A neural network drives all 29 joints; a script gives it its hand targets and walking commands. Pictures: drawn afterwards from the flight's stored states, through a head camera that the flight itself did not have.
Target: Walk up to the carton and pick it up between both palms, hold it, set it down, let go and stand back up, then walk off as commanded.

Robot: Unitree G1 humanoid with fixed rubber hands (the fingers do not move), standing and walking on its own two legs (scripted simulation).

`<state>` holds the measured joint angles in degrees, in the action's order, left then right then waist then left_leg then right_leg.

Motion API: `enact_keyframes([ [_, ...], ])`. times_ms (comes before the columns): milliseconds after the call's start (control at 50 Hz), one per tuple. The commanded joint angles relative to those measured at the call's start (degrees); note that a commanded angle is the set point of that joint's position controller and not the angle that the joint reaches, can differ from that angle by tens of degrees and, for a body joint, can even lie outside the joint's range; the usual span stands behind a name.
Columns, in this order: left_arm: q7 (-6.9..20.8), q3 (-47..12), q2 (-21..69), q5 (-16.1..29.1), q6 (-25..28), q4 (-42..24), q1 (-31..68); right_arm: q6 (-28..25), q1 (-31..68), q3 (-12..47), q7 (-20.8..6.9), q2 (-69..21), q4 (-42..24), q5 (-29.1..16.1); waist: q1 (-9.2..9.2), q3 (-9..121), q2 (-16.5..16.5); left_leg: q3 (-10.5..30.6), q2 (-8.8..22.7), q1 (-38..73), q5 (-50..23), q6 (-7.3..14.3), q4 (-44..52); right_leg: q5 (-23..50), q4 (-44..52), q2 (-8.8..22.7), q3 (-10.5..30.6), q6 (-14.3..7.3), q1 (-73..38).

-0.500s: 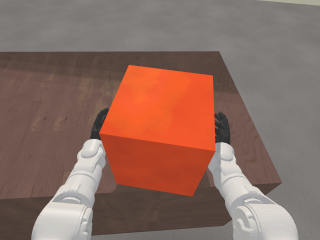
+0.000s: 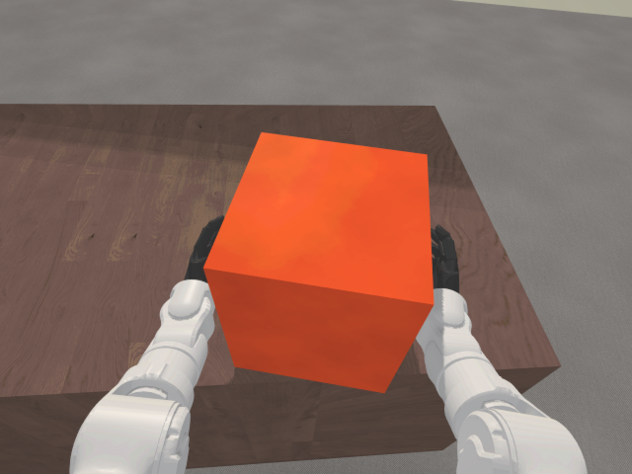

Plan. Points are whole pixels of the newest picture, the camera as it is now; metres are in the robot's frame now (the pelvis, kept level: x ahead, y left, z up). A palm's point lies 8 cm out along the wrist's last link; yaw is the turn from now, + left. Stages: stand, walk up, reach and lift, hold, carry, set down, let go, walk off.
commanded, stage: reach and lift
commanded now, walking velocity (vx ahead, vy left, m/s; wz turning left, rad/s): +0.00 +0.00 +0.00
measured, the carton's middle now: (325, 267) +0.41 +0.01 +0.01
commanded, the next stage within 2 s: none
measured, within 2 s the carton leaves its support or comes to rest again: leaves its support in 0.34 s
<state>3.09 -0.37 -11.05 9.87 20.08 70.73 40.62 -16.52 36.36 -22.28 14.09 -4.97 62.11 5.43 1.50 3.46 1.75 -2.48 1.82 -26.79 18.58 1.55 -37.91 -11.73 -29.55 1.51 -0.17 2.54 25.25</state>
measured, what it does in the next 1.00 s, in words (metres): stands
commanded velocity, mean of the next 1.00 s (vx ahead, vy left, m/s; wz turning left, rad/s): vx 0.00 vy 0.00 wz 0.00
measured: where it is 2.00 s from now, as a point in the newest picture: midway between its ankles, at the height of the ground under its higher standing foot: outside the picture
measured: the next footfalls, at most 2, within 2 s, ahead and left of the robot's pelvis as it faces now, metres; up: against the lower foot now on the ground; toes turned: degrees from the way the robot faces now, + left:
none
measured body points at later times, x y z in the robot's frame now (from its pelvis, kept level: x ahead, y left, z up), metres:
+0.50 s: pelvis +0.00 +0.01 +0.00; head +0.03 +0.03 +0.45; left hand +0.41 +0.16 +0.05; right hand +0.36 -0.16 +0.03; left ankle +0.00 +0.09 -0.73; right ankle +0.03 -0.17 -0.73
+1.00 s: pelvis -0.01 +0.01 +0.00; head -0.01 +0.02 +0.45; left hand +0.41 +0.15 +0.11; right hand +0.36 -0.18 +0.08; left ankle +0.00 +0.09 -0.73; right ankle +0.03 -0.17 -0.73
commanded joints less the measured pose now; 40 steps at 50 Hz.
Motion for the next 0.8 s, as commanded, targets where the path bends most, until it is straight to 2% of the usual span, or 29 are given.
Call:
enact_keyframes([
  [0,6.04,-10.04,39.28,-8.67,4.0,-9.61,42.93,-2.87,34.91,19.91,-7.99,-37.62,-10.26,7.78,7.61,35.83,-9.0,3.74,-2.04,6.16,-24.15,-5.4,5.92,14.32,2.97,-2.39,-2.17,-3.86,-17.27],
  [160,4.36,-16.3,43.71,-5.78,5.31,-18.54,46.97,-3.74,36.71,26.09,-8.37,-40.21,-16.12,5.22,7.02,43.68,-10.29,4.87,-1.65,12.02,-32.67,-6.56,4.78,18.86,3.06,-3.25,-2.46,-3.85,-16.95],
  [320,2.35,-20.21,46.22,-4.03,4.07,-25.0,47.91,-2.88,37.78,31.36,-9.34,-39.57,-21.51,2.41,6.54,47.26,-11.32,6.12,-0.83,17.97,-38.92,-7.77,4.14,20.44,3.36,-4.24,-2.84,-3.9,-14.54],
  [420,1.72,-22.0,46.85,-2.01,2.3,-28.9,48.88,-0.93,40.1,34.55,-9.53,-39.72,-27.02,0.33,6.28,48.35,-9.75,6.28,-0.85,19.15,-39.15,-7.41,4.27,20.99,3.23,-4.46,-2.7,-3.62,-14.64],
  [520,1.71,-22.59,46.95,-0.95,-0.28,-32.0,48.95,2.27,41.2,37.9,-9.45,-40.27,-32.68,-1.73,5.59,48.45,-7.57,6.21,-1.23,19.0,-38.13,-6.5,5.03,21.69,3.34,-4.37,-2.0,-3.18,-16.01],
  [660,2.28,-20.52,45.91,-3.15,-5.56,-34.7,46.76,6.94,40.76,40.59,-9.81,-37.93,-36.53,-4.78,4.2,43.51,-5.52,6.37,-1.08,21.4,-38.77,-5.94,7.49,21.27,4.62,-4.64,-1.45,-2.77,-19.2],
  [780,2.33,-19.41,45.61,-4.81,-11.75,-39.21,43.47,11.38,42.81,43.58,-10.73,-34.81,-40.83,-8.39,2.25,41.46,-5.53,6.54,-0.59,25.04,-41.25,-5.96,9.21,18.86,5.89,-5.46,-1.42,-2.91,-20.92],
])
